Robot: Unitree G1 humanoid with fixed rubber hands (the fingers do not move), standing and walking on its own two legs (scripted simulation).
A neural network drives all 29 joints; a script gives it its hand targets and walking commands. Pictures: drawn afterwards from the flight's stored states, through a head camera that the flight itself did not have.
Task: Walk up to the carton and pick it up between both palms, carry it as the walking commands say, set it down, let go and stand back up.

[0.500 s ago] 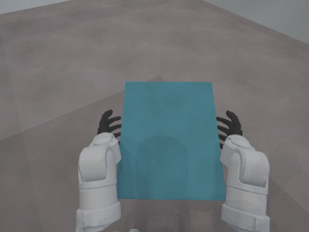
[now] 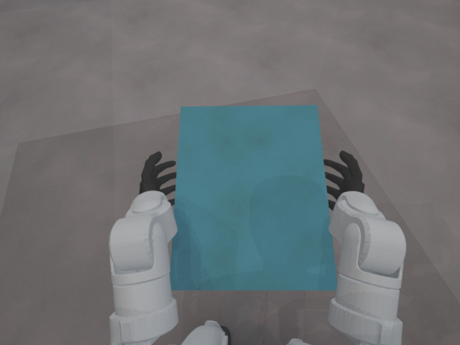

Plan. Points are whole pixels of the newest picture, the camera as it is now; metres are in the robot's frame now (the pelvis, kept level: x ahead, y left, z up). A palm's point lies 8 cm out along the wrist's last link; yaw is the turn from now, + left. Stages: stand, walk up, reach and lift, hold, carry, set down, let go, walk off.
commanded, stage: carry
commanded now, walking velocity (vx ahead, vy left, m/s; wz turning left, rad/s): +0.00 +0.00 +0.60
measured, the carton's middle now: (247, 203) +0.37 +0.01 +0.01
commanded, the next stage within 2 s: none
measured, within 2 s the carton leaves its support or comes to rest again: neither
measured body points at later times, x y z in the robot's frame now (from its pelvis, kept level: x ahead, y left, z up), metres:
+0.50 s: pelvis -0.04 -0.01 +0.00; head +0.00 +0.00 +0.45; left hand +0.22 +0.25 +0.10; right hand +0.33 -0.03 +0.10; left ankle -0.03 +0.10 -0.71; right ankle +0.03 -0.13 -0.69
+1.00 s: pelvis -0.11 -0.05 +0.00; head -0.08 -0.02 +0.45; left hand +0.04 +0.28 +0.10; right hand +0.24 +0.06 +0.10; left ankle -0.10 +0.07 -0.71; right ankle +0.00 -0.14 -0.70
